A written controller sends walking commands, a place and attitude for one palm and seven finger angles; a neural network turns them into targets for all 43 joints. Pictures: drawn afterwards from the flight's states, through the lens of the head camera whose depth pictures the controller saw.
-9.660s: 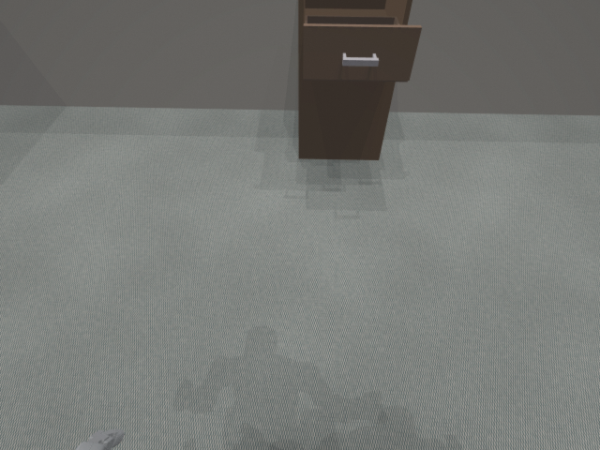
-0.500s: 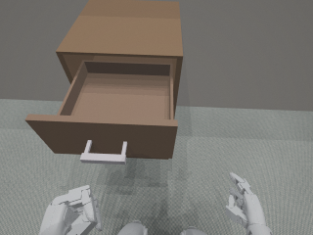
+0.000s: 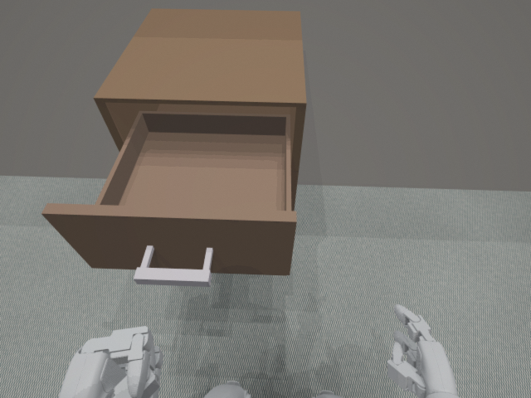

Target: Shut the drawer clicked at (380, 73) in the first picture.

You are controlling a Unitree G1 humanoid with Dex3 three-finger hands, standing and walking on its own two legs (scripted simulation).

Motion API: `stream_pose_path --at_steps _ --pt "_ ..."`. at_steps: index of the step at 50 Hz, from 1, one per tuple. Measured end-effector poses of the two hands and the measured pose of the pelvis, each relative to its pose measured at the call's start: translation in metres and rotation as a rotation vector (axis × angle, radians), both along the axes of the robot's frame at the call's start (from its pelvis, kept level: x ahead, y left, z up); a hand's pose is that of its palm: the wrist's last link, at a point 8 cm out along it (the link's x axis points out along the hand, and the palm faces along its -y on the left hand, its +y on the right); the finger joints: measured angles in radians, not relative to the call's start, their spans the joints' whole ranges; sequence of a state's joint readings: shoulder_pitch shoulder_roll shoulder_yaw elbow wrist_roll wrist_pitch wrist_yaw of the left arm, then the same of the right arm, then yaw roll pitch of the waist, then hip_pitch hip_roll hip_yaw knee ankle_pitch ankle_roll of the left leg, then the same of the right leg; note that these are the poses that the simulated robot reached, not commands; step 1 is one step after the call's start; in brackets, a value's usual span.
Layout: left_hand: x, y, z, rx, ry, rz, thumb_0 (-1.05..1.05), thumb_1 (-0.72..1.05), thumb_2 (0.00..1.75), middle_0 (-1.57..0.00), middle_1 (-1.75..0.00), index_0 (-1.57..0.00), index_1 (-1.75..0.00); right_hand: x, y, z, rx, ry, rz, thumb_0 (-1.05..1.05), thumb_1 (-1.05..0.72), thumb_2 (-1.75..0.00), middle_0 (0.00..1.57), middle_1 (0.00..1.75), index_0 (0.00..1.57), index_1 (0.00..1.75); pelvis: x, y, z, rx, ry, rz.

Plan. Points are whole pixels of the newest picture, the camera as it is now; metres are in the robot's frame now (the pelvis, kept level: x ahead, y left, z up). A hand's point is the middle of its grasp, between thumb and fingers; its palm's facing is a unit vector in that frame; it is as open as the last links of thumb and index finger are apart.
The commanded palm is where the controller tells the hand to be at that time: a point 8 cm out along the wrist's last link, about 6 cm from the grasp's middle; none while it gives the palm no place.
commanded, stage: raise the hand and make a fist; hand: left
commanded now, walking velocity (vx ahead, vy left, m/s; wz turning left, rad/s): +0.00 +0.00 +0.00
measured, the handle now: (176, 265) +0.32 +0.18 -0.01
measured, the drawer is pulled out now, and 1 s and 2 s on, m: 0.28 0.28 0.28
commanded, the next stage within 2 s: bring the fist close to the handle in 0.18 s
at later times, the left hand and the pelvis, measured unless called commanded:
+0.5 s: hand (159, 378) +0.15 +0.14 +0.07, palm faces +0.04 -1.00 -0.01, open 3.3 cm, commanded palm +0.11 +0.19 +0.07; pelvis +0.00 -0.01 -0.01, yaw +0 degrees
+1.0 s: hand (176, 351) +0.18 +0.14 +0.02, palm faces +0.03 -1.00 -0.02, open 3.3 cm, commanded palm +0.16 +0.19 +0.02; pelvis -0.01 +0.00 -0.03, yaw -1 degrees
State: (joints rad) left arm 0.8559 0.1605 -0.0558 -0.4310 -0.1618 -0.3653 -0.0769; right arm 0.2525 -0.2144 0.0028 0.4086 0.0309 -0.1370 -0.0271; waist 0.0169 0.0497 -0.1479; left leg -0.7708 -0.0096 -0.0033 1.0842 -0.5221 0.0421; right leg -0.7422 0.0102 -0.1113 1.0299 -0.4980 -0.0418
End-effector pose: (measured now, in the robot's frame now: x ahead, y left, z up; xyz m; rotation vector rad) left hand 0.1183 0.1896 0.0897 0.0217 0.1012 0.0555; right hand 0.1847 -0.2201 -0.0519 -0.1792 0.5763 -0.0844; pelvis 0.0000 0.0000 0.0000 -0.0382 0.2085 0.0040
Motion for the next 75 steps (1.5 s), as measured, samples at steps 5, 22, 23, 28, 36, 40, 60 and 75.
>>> stream_pose_path --at_steps 5,22,23,28,36,40,60,75 --pt "0.001 0.0 0.002 0.006 -0.01 0.002 0.01 0.9 0.9 -1.4 -1.6 -1.4 -1.6 0.0 -0.004 -0.001 0.005 -0.001 -0.015 0.02 -0.9 -0.9 0.2 0.3 0.2 0.3 0.001 -0.002 0.0 0.002 0.0 -0.002" --pt "-0.001 0.003 -0.011 -0.006 -0.016 -0.003 0.01 0.9 0.9 -1.4 -1.6 -1.4 -1.6 0.009 -0.002 -0.002 0.0 -0.029 0.015 0.02 -0.9 -0.9 0.2 0.3 0.2 0.3 -0.002 -0.005 -0.003 0.0 0.013 0.006" --pt "0.001 0.002 -0.013 -0.007 -0.016 -0.008 0.01 0.9 0.9 -1.4 -1.6 -1.4 -1.6 0.009 -0.003 -0.003 -0.002 -0.028 0.017 0.02 -0.9 -0.9 0.2 0.3 0.2 0.3 -0.003 -0.005 -0.004 0.0 0.016 0.005" --pt "0.01 -0.001 -0.025 -0.01 -0.017 -0.024 0.01 0.9 0.9 -1.4 -1.6 -1.4 -1.6 0.005 -0.004 -0.01 -0.011 -0.01 0.013 0.02 -0.9 -0.9 0.2 0.3 0.2 0.3 -0.005 -0.005 -0.01 0.0 0.03 0.001" --pt "0.021 0.0 -0.04 -0.007 -0.021 -0.018 0.01 0.9 0.9 -1.4 -1.6 -1.4 -1.6 -0.006 -0.006 -0.023 -0.02 0.042 0.0 0.02 -0.9 -0.9 0.2 0.3 0.2 0.3 -0.007 -0.005 -0.017 -0.002 0.053 -0.003" --pt "0.028 0.0 -0.048 -0.003 -0.022 -0.027 0.01 0.9 0.9 -1.4 -1.6 -1.4 -1.6 -0.011 -0.007 -0.031 -0.028 0.064 -0.001 0.02 -0.9 -0.9 0.2 0.3 0.2 0.3 -0.009 -0.004 -0.022 -0.003 0.068 -0.005" --pt "0.065 -0.001 -0.09 -0.005 -0.029 -0.037 0.01 0.9 0.9 -1.4 -1.6 -1.4 -1.6 -0.015 -0.007 -0.062 -0.05 0.139 0.013 0.02 -0.9 -0.9 0.2 0.3 0.2 0.3 -0.011 -0.001 -0.044 -0.006 0.145 -0.013" --pt "0.076 0.001 -0.096 -0.011 -0.026 -0.043 0.02 0.9 0.9 -1.4 -1.6 -1.4 -1.6 -0.016 -0.004 -0.074 -0.047 0.19 0.009 0.02 -0.91 -0.9 0.2 0.3 0.2 0.3 -0.009 0.002 -0.048 -0.011 0.171 -0.013"
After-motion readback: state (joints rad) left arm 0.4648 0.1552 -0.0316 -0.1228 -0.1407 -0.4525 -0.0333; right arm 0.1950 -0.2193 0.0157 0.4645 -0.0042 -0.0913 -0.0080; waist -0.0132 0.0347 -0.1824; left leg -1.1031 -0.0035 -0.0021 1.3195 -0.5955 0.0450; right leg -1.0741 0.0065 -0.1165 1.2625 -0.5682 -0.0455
